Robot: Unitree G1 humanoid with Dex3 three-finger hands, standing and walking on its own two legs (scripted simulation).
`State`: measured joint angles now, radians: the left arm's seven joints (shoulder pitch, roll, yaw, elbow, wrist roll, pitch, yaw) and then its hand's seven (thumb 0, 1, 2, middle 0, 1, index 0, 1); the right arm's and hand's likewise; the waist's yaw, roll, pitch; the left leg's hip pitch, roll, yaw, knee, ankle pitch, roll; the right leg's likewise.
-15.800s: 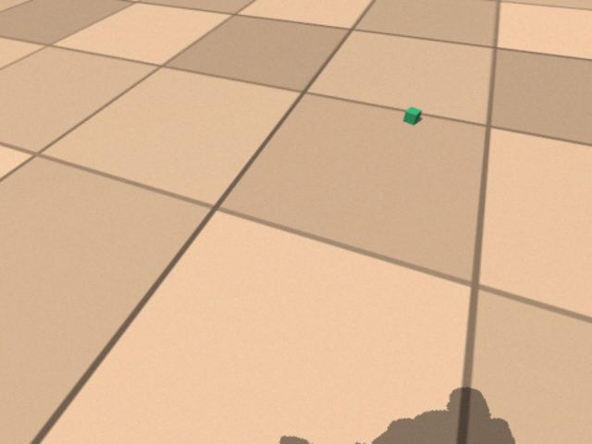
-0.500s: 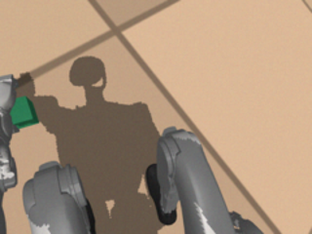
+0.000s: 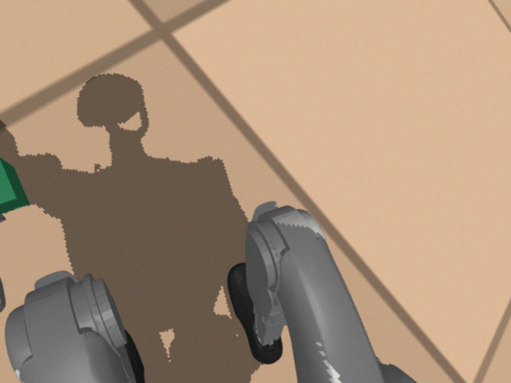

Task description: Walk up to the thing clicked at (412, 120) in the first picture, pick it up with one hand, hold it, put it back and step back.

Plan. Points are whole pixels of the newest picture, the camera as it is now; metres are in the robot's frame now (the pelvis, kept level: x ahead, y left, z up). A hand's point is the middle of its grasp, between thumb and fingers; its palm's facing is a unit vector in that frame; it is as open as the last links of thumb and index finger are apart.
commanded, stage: close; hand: left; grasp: from above
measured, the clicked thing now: out of the picture +0.46 +0.29 -0.27
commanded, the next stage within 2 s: settle in 1.56 s
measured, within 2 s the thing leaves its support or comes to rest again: leaves its support in 1.90 s
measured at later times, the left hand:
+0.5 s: hand out of the picture +0.45 +0.29 -0.24, palm faces -0.43 -0.14 -0.89, open 10.6 cm
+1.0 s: hand out of the picture +0.45 +0.29 -0.24, palm faces -0.43 -0.14 -0.89, open 10.3 cm
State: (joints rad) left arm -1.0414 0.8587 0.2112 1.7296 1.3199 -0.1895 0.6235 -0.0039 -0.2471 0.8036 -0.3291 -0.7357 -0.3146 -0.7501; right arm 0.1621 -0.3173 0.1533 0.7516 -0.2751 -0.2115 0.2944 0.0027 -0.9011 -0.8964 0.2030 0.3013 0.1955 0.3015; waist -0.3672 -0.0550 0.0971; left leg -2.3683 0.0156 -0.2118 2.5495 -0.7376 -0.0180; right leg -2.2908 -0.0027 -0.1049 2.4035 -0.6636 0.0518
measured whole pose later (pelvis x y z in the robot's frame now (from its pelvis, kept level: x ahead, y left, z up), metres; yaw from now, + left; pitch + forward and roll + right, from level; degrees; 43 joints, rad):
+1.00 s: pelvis -0.01 +0.00 +0.00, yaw -2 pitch +28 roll -13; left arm -1.07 0.92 0.16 1.79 1.30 -0.19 0.66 0.00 -0.04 0.61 -0.61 -0.53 -0.64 -0.55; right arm 0.14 -0.35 0.22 0.73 -0.28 -0.29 0.33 0.00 -0.90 -0.90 0.20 0.30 0.19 0.30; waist -0.39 -0.10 0.14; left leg -2.35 0.02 -0.24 2.56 -0.73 -0.01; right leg -2.26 0.01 -0.13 2.38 -0.64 0.06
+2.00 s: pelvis -0.01 +0.00 +0.01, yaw -2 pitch +30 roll -13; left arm -1.03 0.89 0.17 1.66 1.27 -0.15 0.61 0.00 -0.14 0.68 -0.74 -0.54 -0.77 -0.54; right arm 0.16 -0.35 0.19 0.72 -0.26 -0.26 0.32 0.00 -0.92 -0.90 0.20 0.30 0.19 0.30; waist -0.37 -0.07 0.10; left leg -2.35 0.01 -0.24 2.52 -0.73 -0.01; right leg -2.26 0.00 -0.13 2.35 -0.64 0.05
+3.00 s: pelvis -0.01 +0.00 +0.08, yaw +6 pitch +36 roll -7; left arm -0.91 0.63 0.03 1.27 1.16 -0.09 0.23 0.00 -0.08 0.58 -0.75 -0.51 -0.77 -0.48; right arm 0.22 -0.28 0.01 0.72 -0.08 -0.02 0.15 0.01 -0.91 -0.90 0.20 0.30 0.20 0.30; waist -0.21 0.05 -0.13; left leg -2.21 0.01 -0.11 2.25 -0.67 0.00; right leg -2.16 -0.04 -0.04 2.17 -0.64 0.04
